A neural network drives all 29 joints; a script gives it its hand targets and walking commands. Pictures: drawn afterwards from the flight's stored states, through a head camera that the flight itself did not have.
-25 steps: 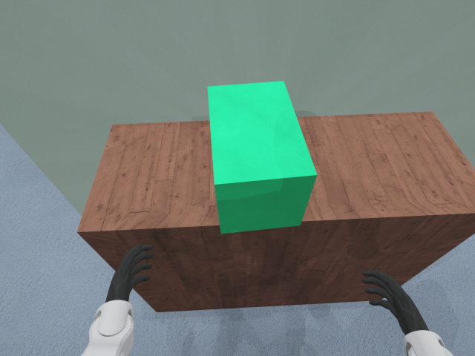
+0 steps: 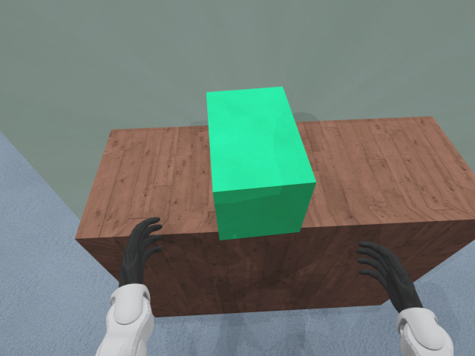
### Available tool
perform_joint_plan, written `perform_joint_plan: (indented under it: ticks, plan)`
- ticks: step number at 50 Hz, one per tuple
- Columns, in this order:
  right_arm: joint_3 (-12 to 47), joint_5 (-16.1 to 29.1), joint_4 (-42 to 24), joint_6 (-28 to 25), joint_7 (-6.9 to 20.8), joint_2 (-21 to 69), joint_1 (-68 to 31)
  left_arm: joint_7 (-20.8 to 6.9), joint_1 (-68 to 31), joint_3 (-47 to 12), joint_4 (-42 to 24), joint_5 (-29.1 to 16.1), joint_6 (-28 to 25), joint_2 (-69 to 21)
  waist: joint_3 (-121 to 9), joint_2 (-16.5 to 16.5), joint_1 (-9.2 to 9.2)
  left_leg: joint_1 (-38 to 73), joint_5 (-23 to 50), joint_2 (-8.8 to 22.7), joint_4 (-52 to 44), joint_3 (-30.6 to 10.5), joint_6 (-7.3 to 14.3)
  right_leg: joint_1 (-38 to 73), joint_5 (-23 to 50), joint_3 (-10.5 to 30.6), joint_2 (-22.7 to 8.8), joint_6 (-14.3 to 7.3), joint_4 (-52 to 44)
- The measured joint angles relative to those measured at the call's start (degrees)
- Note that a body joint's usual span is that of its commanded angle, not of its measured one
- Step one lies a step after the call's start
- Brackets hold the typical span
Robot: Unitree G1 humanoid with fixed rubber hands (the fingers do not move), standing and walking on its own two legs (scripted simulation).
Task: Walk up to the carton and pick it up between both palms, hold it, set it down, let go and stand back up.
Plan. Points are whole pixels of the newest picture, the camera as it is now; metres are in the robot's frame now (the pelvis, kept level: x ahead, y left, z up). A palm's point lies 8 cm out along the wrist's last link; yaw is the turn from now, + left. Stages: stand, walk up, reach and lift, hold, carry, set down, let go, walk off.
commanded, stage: reach and lift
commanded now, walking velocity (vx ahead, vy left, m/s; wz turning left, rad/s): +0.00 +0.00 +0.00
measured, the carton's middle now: (252, 161) +0.47 +0.02 +0.01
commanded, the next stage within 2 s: none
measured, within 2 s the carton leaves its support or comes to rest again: neither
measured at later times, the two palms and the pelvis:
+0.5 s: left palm (146, 232) +0.27 +0.18 +0.06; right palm (391, 233) +0.31 -0.22 +0.03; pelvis +0.00 +0.00 +0.00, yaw +0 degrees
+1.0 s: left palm (155, 179) +0.33 +0.17 +0.12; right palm (371, 159) +0.40 -0.18 +0.12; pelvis -0.01 -0.01 +0.00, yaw +0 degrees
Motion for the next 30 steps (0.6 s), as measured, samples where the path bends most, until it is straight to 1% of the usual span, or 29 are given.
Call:
perform_joint_plan:
  ticks: [6, 14, 22, 30]
  plan:
    - [0.1, 0.1, -1.6, 2.6, 0.0, 0.0, -2.4, 0.7, 0.0, 0.0, -1.3, 0.0, 2.0, -0.3, -0.3, 0.0, 0.0, 0.0, 0.0, 0.2, 0.0, 0.0, -0.1, 0.0, 0.0, 0.0, 0.2, 0.0, 0.0]
    - [0.1, 0.1, -3.4, 7.9, -0.2, 0.0, -8.3, 1.2, -2.9, 0.0, -3.0, 0.0, 7.2, -0.3, -0.9, 0.0, 0.0, 0.2, 0.1, 0.3, -0.3, 0.0, -0.2, 0.0, 0.0, 0.0, 0.3, 0.0, 0.0]
    - [0.1, 0.4, -3.6, 12.8, -2.0, 0.0, -13.3, 1.2, -9.0, 0.0, -4.7, 0.0, 13.6, -0.3, -0.9, 0.0, 0.0, 0.3, 0.3, 0.3, -0.6, 0.0, -0.3, 0.0, 0.0, 0.0, 0.3, 0.0, 0.0]
    - [0.1, 1.5, -3.6, 17.6, -3.8, 0.0, -19.8, 0.8, -15.4, 0.0, -5.0, 0.0, 19.9, -0.3, -0.9, 0.0, 0.0, 0.3, 0.4, 0.3, -0.6, 0.0, -0.3, 0.0, 0.2, 0.0, 0.3, 0.0, 0.0]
